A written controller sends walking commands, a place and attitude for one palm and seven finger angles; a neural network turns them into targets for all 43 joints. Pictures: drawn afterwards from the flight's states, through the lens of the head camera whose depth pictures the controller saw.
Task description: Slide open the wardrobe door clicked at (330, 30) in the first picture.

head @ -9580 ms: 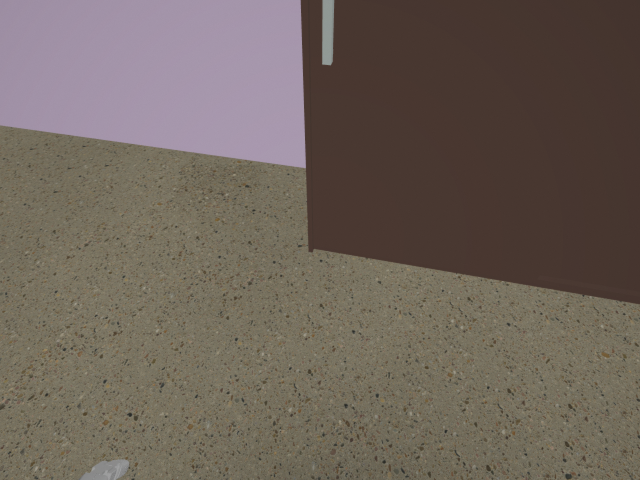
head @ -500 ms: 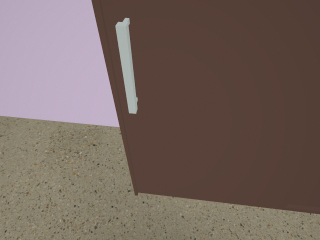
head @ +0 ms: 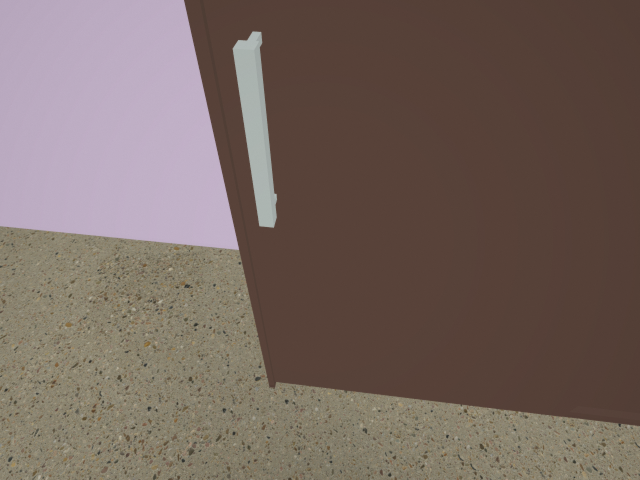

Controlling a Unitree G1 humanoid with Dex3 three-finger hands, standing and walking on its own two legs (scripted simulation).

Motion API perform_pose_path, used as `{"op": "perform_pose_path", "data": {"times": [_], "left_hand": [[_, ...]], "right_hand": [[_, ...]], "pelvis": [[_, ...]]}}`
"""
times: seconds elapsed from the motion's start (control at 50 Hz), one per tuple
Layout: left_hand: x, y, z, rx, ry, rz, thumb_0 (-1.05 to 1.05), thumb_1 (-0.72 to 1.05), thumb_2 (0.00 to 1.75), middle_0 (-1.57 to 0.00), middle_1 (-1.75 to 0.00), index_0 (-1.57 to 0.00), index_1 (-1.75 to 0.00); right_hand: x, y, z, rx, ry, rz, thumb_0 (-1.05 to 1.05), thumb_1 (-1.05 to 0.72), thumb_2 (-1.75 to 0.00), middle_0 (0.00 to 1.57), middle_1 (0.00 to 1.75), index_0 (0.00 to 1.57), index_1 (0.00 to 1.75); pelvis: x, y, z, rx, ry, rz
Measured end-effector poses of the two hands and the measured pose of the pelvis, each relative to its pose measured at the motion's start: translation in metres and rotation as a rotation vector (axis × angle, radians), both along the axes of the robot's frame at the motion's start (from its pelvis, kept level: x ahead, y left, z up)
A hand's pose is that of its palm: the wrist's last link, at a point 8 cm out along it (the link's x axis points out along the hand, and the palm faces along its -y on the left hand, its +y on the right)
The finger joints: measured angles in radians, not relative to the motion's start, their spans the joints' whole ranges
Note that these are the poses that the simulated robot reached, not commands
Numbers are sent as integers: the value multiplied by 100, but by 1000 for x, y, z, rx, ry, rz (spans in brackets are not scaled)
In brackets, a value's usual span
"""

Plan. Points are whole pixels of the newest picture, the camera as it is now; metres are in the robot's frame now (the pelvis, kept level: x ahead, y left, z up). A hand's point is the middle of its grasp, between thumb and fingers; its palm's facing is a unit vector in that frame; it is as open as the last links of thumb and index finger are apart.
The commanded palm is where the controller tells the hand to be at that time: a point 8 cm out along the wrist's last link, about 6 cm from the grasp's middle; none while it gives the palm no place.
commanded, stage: look again from close up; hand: left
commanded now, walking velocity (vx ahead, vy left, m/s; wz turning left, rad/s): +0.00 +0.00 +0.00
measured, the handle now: (262, 141) +0.49 +0.11 +0.18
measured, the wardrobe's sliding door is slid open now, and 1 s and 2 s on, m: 0.00 0.00 0.00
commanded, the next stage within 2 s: raise the hand with hooked fingers in 0.20 s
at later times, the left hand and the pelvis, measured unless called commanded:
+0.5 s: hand (175, 446) +0.17 +0.19 -0.03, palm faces +0.21 -0.97 -0.14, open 7.5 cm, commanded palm +0.11 +0.22 -0.04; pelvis +0.00 +0.01 -0.01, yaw +3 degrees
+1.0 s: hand (151, 403) +0.19 +0.20 +0.04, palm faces -0.03 -1.00 -0.09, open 10.3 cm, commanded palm +0.15 +0.26 +0.05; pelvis +0.00 -0.01 -0.05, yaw +5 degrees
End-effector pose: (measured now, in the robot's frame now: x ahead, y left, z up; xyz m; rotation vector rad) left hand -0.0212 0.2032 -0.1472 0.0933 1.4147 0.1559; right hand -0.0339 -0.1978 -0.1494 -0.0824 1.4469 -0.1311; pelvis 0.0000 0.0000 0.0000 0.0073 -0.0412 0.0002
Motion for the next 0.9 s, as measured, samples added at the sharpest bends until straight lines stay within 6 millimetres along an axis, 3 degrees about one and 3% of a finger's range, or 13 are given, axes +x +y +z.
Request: {"op": "perform_pose_path", "data": {"times": [0.34,0.4,0.44,0.52,0.58,0.64,0.74,0.82,0.9], "left_hand": [[9,6,4,16,-16,43,2,93,90,-21,-30,-20,-30],[53,37,44,131,-305,83,6,96,89,-21,-31,-20,-31],[95,43,79,158,-552,64,6,95,89,-21,-32,-20,-32],[177,26,143,67,-1056,-8,4,87,86,-20,-35,-19,-36],[206,10,168,-73,-1357,-77,3,80,84,-21,-39,-20,-39],[204,5,166,-136,-1483,-197,1,72,81,-21,-43,-21,-43],[166,26,135,-119,-1329,-163,1,59,76,-23,-50,-22,-50],[144,49,144,-8,-1321,-89,1,49,72,-24,-56,-23,-56],[155,54,170,22,-1428,-129,1,40,69,-24,-62,-23,-62]], "right_hand": [[20,1,-1,-9,-51,15,1,-91,-90,20,29,20,30],[41,-17,7,-76,-232,49,3,-93,-90,20,30,20,30],[66,-31,15,-105,-383,68,4,-94,-90,20,30,20,30],[128,-54,42,-166,-677,130,3,-93,-90,20,30,20,30],[175,-65,67,-194,-850,178,3,-92,-90,20,29,20,30],[215,-69,88,-207,-977,222,2,-92,-90,20,29,20,30],[262,-54,103,-190,-1078,285,2,-91,-90,20,29,20,30],[278,-28,91,-134,-1072,344,1,-91,-90,20,29,20,30],[272,-1,65,-51,-1004,381,1,-91,-90,20,29,20,30]], "pelvis": [[4,3,-1,-8,-2,-8],[3,4,-4,-2,-5,5],[2,5,-6,-1,1,19],[-4,5,-14,-2,41,48],[-7,2,-25,2,82,38],[-7,-2,-39,3,113,25],[-2,-7,-53,-6,135,36],[2,-9,-56,-34,135,68],[1,-8,-56,-57,127,94]]}}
